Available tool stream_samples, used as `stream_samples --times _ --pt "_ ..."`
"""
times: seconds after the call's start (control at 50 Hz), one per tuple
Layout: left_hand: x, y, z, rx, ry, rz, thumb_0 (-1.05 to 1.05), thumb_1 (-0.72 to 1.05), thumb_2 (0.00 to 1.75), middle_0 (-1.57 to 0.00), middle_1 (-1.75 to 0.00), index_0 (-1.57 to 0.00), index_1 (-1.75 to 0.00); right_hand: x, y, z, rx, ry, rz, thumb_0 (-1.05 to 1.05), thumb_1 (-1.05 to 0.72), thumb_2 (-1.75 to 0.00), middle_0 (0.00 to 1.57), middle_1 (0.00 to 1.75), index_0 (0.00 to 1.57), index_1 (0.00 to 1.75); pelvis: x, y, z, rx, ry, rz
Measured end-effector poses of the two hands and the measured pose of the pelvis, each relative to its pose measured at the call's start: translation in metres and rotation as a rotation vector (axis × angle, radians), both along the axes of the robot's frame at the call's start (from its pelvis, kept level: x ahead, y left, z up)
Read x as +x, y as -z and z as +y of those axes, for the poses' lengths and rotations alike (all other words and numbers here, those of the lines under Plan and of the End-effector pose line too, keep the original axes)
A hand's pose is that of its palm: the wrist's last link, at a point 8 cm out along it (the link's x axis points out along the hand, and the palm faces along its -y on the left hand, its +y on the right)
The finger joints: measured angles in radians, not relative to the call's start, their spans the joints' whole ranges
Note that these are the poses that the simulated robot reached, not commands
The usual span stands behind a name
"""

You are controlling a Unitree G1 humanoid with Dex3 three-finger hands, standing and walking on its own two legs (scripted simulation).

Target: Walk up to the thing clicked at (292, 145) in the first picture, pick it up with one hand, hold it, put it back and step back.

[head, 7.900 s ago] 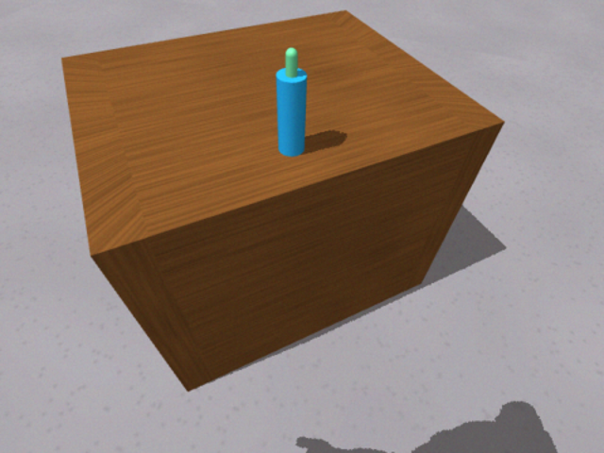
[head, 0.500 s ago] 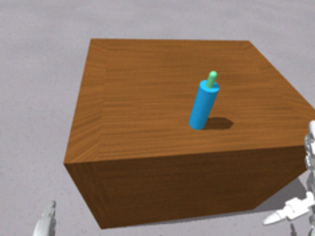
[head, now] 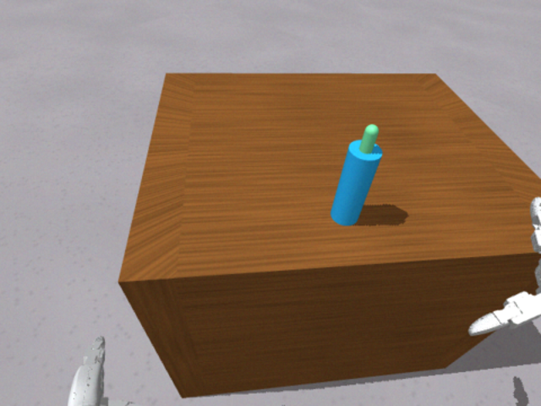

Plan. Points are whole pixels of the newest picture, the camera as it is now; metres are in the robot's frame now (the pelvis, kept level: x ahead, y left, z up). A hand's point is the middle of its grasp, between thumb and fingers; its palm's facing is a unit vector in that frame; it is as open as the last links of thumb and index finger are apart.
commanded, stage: go down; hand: right
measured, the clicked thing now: (356, 176) +0.47 -0.17 +0.08
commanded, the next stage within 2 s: none
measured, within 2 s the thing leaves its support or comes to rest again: neither
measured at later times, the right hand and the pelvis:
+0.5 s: hand (504, 211) +0.33 -0.33 +0.15, palm faces +0.11 +0.99 -0.06, open 17.7 cm; pelvis +0.00 -0.01 +0.00, yaw +1 degrees
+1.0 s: hand (502, 196) +0.36 -0.34 +0.15, palm faces +0.08 +1.00 +0.00, open 17.2 cm; pelvis +0.02 -0.01 -0.01, yaw +1 degrees
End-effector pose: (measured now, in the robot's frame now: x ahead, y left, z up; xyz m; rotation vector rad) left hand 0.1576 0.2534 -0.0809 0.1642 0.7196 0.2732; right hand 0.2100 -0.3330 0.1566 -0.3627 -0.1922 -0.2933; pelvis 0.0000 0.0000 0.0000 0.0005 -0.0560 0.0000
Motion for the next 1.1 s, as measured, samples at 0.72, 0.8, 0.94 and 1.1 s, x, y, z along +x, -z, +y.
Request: stream_samples --times 0.72,0.8,0.94,1.1 --pt "-0.012 -0.001 -0.002 0.115 0.009 0.013 -0.01 -0.56 0.06 -0.06 -0.05 -0.05 -0.05 0.114 0.003 -0.057 0.348 -0.217 0.180 -0.01 0.54 -0.03 0.06 0.04 0.05 0.04 0.012 0.004 -0.007 0.010 -0.020 0.108" --pt "-0.011 0.000 -0.001 0.120 0.004 0.017 -0.01 -0.56 0.06 -0.06 -0.05 -0.05 -0.05 0.118 0.005 -0.058 0.366 -0.222 0.183 -0.01 0.51 -0.03 0.06 0.04 0.05 0.04 0.015 0.004 -0.007 0.011 -0.022 0.116" --pt "-0.005 0.000 0.001 0.132 0.004 0.021 -0.01 -0.56 0.06 -0.06 -0.05 -0.05 -0.06 0.122 0.008 -0.062 0.380 -0.212 0.187 -0.01 0.48 -0.03 0.07 0.03 0.06 0.04 0.018 0.006 -0.007 0.014 -0.019 0.127" --pt "0.000 -0.003 0.000 0.141 0.011 0.007 -0.01 -0.55 0.06 -0.06 -0.05 -0.05 -0.05 0.128 0.003 -0.068 0.372 -0.214 0.178 -0.01 0.46 -0.04 0.07 0.03 0.06 0.04 0.018 0.007 -0.006 0.015 -0.015 0.137"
